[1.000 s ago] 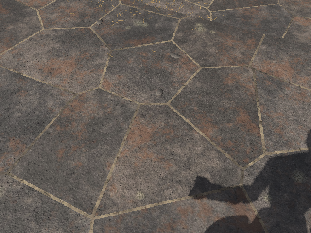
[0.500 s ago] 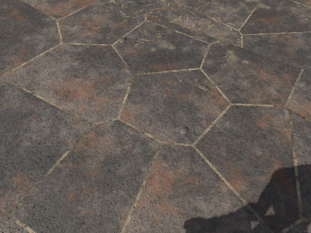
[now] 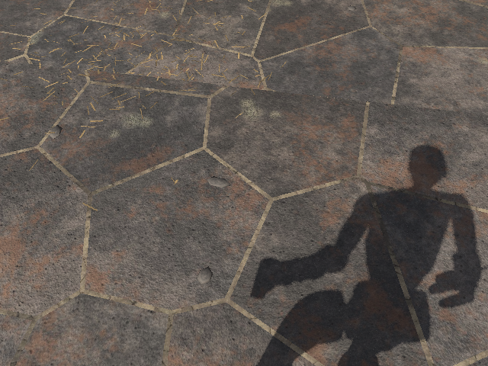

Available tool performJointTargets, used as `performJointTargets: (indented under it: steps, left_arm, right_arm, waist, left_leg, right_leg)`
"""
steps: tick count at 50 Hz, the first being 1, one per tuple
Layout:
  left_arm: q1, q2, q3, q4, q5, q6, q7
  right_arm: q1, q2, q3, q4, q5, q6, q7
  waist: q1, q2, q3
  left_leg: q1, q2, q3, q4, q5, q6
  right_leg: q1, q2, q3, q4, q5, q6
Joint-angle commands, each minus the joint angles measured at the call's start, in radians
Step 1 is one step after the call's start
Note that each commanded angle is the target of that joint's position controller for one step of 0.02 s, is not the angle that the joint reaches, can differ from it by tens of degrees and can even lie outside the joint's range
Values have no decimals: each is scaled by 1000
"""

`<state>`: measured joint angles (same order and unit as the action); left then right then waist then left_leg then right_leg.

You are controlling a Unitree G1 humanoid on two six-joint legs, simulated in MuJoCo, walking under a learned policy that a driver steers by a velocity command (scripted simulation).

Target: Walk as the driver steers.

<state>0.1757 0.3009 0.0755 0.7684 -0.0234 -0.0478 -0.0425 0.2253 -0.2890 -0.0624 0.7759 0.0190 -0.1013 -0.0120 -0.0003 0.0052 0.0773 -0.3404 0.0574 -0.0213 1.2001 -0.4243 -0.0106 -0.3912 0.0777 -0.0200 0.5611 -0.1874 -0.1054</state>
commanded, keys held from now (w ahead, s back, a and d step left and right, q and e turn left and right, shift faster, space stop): w+e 0.38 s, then w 0.24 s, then q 0.38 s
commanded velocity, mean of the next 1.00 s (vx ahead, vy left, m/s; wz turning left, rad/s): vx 0.40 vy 0.00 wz -0.23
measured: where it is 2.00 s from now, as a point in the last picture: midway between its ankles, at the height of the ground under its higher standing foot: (280, 335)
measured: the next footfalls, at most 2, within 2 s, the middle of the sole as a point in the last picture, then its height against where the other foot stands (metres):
left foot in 0.36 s outside the picture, level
right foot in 0.82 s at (332, 314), level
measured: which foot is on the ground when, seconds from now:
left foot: up 0.00-0.34, down 0.36-0.84, up 0.86-1.00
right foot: down 0.00-0.36, up 0.38-0.80, down 0.82-1.00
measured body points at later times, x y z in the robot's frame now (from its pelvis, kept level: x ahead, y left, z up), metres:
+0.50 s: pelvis +0.30 +0.04 +0.01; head +0.32 +0.04 +0.45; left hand +0.45 +0.29 -0.11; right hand +0.37 -0.26 -0.09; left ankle +0.37 +0.13 -0.73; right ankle +0.16 -0.06 -0.64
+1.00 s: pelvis +0.47 -0.06 +0.01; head +0.51 -0.08 +0.45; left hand +0.71 +0.15 -0.08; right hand +0.49 -0.36 -0.12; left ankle +0.47 +0.09 -0.65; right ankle +0.53 -0.18 -0.73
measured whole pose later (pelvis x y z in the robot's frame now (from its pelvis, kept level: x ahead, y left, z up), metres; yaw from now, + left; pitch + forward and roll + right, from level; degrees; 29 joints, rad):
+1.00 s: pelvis +0.47 -0.06 +0.01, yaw -10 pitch +2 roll +0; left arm 0.07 0.24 0.04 0.70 0.02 -0.03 0.00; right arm 0.26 -0.32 -0.07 0.79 0.02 0.03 -0.04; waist -0.03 0.03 0.05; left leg -0.51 0.04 -0.02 1.12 -0.50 -0.08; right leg -0.38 -0.02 -0.07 0.47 -0.12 -0.03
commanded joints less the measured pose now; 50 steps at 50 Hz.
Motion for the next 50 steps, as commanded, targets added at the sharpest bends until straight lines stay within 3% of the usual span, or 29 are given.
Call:
performJointTargets:
  steps: [1,4,9,12,14,16,17,18,19,20,21,22,23,24,25,27,30,33,37,40,41,42,43,44,45,46,47,49,50]
  left_arm:
    - [26,105,24,-73,14,-22,14]
    - [49,134,32,-70,9,-26,33]
    - [117,153,38,-54,0,-10,56]
    - [168,155,39,-38,-5,-1,61]
    - [181,147,37,-34,-5,5,65]
    - [166,150,41,-38,0,10,68]
    - [149,136,36,-45,1,12,66]
    - [145,93,20,-57,8,10,61]
    - [177,34,-2,-77,33,9,60]
    - [324,5,-13,-102,-13,-4,58]
    - [296,115,5,-60,-24,-4,62]
    - [184,152,15,-72,-15,-1,60]
    - [126,135,13,-83,-2,1,61]
    - [87,119,14,-97,9,-4,58]
    - [90,100,12,-101,5,-4,52]
    - [99,62,3,-100,3,-2,46]
    - [20,31,-14,-130,18,-4,40]
    - [-76,7,-29,-150,25,-21,30]
    - [-142,33,-19,-166,24,-38,17]
    - [-30,92,9,-129,40,-44,23]
    - [42,149,27,-117,50,-44,35]
    - [128,218,38,-122,78,-31,53]
    - [131,194,30,-129,65,-6,52]
    - [101,145,20,-135,44,11,48]
    - [45,110,9,-134,31,18,48]
    - [-16,82,-1,-127,28,19,47]
    - [-74,71,-3,-125,34,20,46]
    - [-136,85,5,-116,54,15,48]
    - [-147,83,6,-109,55,11,51]
  right_arm:
    - [-20,-139,-37,-93,-24,-28,-5]
    - [-34,-97,-28,-106,-34,0,-3]
    - [-221,-49,-5,-160,-26,-3,9]
    - [-291,-68,-8,-183,-10,-16,26]
    - [-288,-94,-17,-185,-8,-25,35]
    - [-234,-118,-27,-174,-7,-34,38]
    - [-153,-132,-37,-152,-10,-38,33]
    - [-37,-165,-52,-133,-24,-43,27]
    - [114,-221,-63,-122,-32,-38,18]
    - [156,-276,-75,-79,-39,-27,31]
    - [115,-160,-51,-100,-18,-26,36]
    - [75,-107,-36,-100,-15,-20,33]
    - [34,-98,-28,-100,-25,-15,35]
    - [12,-83,-23,-88,-29,-12,35]
    - [6,-74,-18,-81,-35,-15,32]
    - [17,-70,-17,-62,-24,-22,33]
    - [36,-120,-30,-36,-11,-21,29]
    - [43,-141,-30,-19,-6,-2,22]
    - [127,-165,-34,26,5,28,14]
    - [82,-161,-32,17,13,39,4]
    - [86,-131,-22,3,0,34,3]
    - [136,-53,4,-24,-28,28,4]
    - [271,-41,14,-6,-7,34,2]
    - [250,-137,-14,11,11,52,-1]
    - [177,-143,-22,-8,16,70,-7]
    - [153,-128,-24,-7,9,94,-17]
    - [152,-127,-30,-10,1,121,-29]
    - [172,-97,-30,-20,-5,152,-38]
    - [165,-91,-32,-30,-6,156,-38]
  waist:
    - [-4,-43,-132]
    - [-14,-37,-111]
    - [57,-81,-69]
    - [85,-92,-61]
    - [75,-101,-64]
    - [39,-130,-71]
    - [-7,-133,-101]
    - [-64,-102,-199]
    - [-103,47,-356]
    - [-18,411,-417]
    - [-48,230,-311]
    - [-72,125,-190]
    - [-56,50,-129]
    - [-43,44,-79]
    - [-22,72,-72]
    - [-8,98,-81]
    - [-17,71,-63]
    - [-39,62,-42]
    - [-54,91,-83]
    - [33,93,-145]
    - [60,49,-209]
    - [68,-151,-349]
    - [43,-305,-516]
    - [55,-196,-460]
    - [39,-156,-341]
    - [15,-123,-257]
    - [-13,-135,-206]
    - [-48,-167,-158]
    - [-52,-164,-152]
  left_leg:
    - [-290,66,-71,-53,107,-1]
    - [-259,54,-39,-183,173,-44]
    - [-199,-17,-20,-560,474,-69]
    - [-160,-47,-34,-664,515,-59]
    - [-151,-50,-59,-709,468,-38]
    - [-94,-50,-59,-723,379,-5]
    - [16,-57,-38,-760,379,20]
    - [219,3,-77,-752,373,65]
    - [487,181,-271,-735,308,117]
    - [703,367,-782,-876,34,277]
    - [629,341,-781,-923,-171,249]
    - [506,292,-597,-928,-118,209]
    - [390,247,-479,-940,23,195]
    - [310,212,-396,-957,142,201]
    - [261,185,-328,-976,219,195]
    - [239,167,-257,-1007,312,214]
    - [236,180,-192,-1052,402,243]
    - [193,129,-89,-1037,613,216]
    - [235,121,-83,-930,744,173]
    - [217,91,-111,-771,723,107]
    - [140,29,-83,-634,601,62]
    - [-112,-64,-30,-327,109,-2]
    - [-216,-95,-61,-94,-333,-29]
    - [-253,-56,-93,6,-290,-43]
    - [-320,-28,-56,34,-230,-49]
    - [-316,0,-44,14,-173,-63]
    - [-262,21,-44,-10,-121,-75]
    - [-154,15,-9,-24,-32,-86]
    - [-140,18,-3,-57,-3,-83]
  right_leg:
    - [315,-257,414,-315,164,-193]
    - [215,-225,328,-341,300,-195]
    - [147,-150,256,-325,194,-121]
    - [180,-179,320,-286,119,-110]
    - [246,-206,384,-225,98,-98]
    - [278,-226,432,-162,137,-80]
    - [266,-199,427,-98,187,-61]
    - [216,-143,382,72,197,-29]
    - [75,-58,277,364,-51,12]
    - [-276,34,200,646,-431,62]
    - [-364,-45,238,743,-363,74]
    - [-374,-73,207,747,-266,78]
    - [-339,-102,178,723,-207,83]
    - [-326,-125,179,667,-167,84]
    - [-281,-147,173,624,-143,81]
    - [-255,-158,141,545,-139,86]
    - [-287,-183,103,379,-57,106]
    - [-197,-159,52,158,93,119]
    - [-66,-83,45,-2,216,117]
    - [157,-72,51,-136,316,66]
    - [323,-153,98,-129,553,31]
    - [628,-410,303,-27,963,-77]
    - [711,-561,481,-36,942,-206]
    - [602,-506,439,-95,720,-194]
    - [506,-455,361,-136,531,-160]
    - [380,-414,299,-188,391,-139]
    - [254,-387,245,-239,276,-124]
    - [86,-357,151,-311,188,-129]
    - [68,-357,119,-324,178,-133]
